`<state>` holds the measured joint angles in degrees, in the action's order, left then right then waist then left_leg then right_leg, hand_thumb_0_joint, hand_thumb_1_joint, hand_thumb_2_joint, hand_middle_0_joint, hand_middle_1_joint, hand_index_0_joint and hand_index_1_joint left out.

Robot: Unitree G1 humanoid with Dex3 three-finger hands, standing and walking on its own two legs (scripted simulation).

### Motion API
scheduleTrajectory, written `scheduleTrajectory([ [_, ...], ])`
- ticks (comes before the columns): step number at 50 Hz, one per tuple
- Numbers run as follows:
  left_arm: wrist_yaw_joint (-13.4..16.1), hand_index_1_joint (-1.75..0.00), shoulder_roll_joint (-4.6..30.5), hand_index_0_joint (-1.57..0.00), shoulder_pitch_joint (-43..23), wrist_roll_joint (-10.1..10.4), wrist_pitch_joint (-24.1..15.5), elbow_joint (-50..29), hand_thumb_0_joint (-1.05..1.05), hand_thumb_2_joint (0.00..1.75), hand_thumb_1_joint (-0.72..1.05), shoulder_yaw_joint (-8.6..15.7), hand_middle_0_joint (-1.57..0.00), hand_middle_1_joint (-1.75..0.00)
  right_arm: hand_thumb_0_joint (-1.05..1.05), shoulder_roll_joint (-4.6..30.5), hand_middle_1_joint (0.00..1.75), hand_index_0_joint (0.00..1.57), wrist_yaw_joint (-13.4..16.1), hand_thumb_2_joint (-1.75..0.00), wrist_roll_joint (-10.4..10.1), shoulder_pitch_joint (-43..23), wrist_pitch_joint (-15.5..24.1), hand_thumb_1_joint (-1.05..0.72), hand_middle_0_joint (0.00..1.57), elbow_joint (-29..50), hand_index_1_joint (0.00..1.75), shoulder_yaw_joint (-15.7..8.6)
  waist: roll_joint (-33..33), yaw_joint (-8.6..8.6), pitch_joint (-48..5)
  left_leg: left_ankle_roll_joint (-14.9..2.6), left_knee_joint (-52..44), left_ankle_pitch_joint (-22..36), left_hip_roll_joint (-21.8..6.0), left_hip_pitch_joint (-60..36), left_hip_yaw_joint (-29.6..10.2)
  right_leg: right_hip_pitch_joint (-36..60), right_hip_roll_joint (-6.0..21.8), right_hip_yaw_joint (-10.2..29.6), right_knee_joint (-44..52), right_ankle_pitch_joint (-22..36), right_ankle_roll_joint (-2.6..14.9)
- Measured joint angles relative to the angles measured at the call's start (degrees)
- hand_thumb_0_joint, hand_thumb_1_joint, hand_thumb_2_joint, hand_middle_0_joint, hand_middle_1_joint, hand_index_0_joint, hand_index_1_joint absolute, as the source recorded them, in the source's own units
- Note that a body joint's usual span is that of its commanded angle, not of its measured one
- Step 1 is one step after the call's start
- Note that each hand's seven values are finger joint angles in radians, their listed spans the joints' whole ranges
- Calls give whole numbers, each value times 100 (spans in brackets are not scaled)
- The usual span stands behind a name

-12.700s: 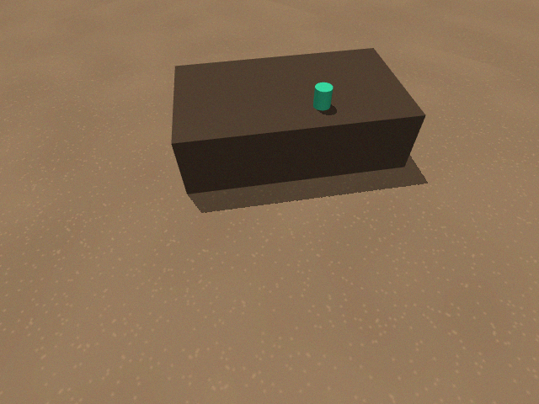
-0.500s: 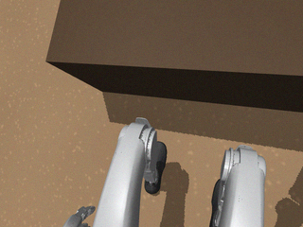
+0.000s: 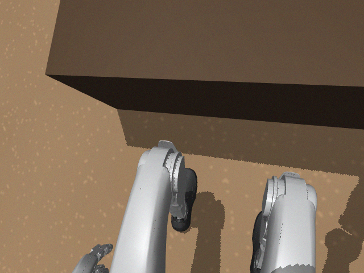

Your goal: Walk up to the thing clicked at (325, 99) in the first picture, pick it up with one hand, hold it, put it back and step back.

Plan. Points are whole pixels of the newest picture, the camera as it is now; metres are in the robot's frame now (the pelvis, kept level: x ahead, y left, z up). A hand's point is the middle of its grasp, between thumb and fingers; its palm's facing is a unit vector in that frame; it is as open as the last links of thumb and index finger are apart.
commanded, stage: close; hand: right
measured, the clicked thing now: out of the picture +0.64 -0.24 -0.01
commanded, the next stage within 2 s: settle in 0.50 s
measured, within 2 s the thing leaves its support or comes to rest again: leaves its support in 0.92 s
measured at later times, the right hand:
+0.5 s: hand out of the picture +0.63 -0.27 +0.02, palm faces +0.30 +0.95 -0.02, open 11.1 cm
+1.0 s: hand out of the picture +0.63 -0.27 +0.04, palm faces +0.30 +0.95 -0.04, open 11.6 cm
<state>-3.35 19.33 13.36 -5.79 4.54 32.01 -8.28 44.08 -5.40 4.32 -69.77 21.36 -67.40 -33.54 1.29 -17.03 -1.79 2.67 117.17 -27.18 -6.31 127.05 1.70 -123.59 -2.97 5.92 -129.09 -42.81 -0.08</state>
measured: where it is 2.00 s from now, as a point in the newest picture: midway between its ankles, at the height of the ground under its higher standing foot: (220, 232)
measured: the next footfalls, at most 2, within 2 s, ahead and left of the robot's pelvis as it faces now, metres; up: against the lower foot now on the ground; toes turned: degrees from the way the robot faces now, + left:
none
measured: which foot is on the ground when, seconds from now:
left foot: down 0.00-1.00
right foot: down 0.00-1.00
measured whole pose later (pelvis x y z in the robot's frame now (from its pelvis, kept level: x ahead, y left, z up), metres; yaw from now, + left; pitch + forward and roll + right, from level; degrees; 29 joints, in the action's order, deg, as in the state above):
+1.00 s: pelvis +0.00 +0.00 +0.01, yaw +0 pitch +38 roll +8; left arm -2.9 18.2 15.2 -5.3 5.9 31.3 -9.7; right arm 46.3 -3.6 5.9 -73.2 16.7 -63.4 -31.4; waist 1.1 -18.4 -1.7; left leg 2.6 115.7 -27.1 -6.2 126.4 2.2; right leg -123.3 -2.8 6.2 -127.8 -42.6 -0.1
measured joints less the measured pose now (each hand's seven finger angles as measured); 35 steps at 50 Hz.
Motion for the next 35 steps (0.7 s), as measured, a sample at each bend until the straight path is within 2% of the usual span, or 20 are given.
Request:
scheduleTrajectory([
  [10,5,-31,-29,-20,69,-54,36,47,0,90,89,-100,-21,-31,-1,315,43,64,87,-24,155,-376,54,34,65,-244,43,94,-55,-120,81,-6,33,50,5,77,29,-100,-2,35,-65,39,-9],
  [17,0,-31,16,-21,132,-69,67,42,0,90,89,-157,-21,-31,-1,451,61,84,95,-38,211,-509,-13,26,84,-353,61,105,-32,-195,130,5,37,51,7,89,47,-140,-3,54,-103,33,6],
  [35,-39,-31,10,-21,173,-72,139,-37,0,89,90,-260,-21,-31,-1,579,94,79,157,-71,208,-639,-24,55,79,-291,94,181,-14,-280,227,24,52,62,10,113,79,-205,-6,88,-165,36,26],
])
